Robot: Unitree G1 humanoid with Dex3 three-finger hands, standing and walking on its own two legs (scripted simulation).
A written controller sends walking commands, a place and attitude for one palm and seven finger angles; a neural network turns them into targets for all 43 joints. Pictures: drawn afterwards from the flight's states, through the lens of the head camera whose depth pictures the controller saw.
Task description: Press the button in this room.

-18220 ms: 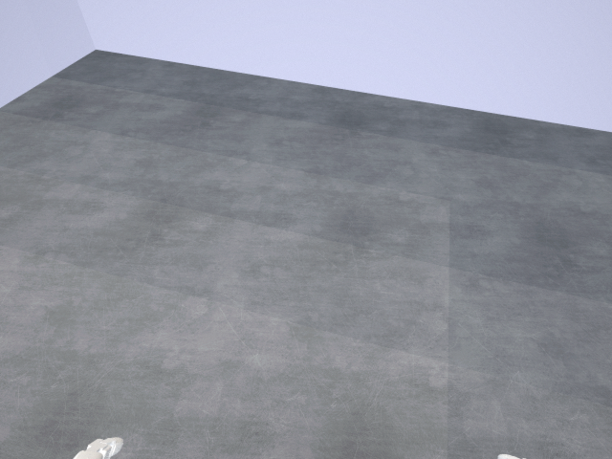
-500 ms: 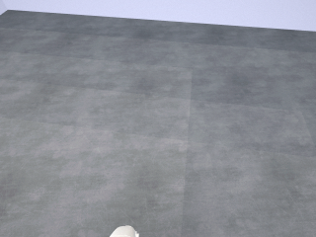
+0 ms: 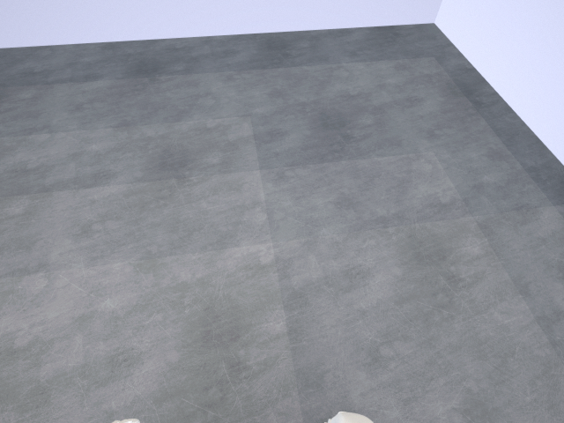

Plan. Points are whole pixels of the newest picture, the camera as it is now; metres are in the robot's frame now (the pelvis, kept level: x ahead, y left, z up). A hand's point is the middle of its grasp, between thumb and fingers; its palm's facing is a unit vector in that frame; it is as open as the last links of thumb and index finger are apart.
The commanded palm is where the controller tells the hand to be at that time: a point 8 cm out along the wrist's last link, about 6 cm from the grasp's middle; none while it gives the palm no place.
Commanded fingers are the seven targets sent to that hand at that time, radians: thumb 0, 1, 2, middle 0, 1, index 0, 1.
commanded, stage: turn or walk to find it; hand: left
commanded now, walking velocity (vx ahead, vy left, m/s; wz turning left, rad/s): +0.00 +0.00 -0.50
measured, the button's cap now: out of the picture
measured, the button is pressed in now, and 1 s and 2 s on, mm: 0 0 0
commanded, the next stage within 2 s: none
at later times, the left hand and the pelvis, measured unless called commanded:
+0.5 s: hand out of the picture +0.09 +0.11 -0.15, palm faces -0.14 -0.96 -0.26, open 7.4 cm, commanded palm none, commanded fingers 0.00 0.90 0.90 -0.20 -0.30 -0.20 -0.30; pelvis +0.01 -0.07 +0.00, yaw -12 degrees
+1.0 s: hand (179, 404) +0.16 +0.18 -0.17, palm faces -0.37 -0.90 -0.23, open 7.4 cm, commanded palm none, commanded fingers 0.00 0.90 0.90 -0.20 -0.30 -0.20 -0.30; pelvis +0.02 +0.00 +0.00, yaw -28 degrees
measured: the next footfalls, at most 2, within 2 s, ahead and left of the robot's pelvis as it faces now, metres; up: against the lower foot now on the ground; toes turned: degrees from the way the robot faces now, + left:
right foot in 0.10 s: +0.03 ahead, -0.13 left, +0.00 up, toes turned -9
left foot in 0.80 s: +0.09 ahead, +0.08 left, +0.00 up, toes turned -22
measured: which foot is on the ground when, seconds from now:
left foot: down 0.00-0.10, up 0.12-0.78, down 0.80-1.00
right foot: up 0.00-0.08, down 0.10-0.80, up 0.82-1.00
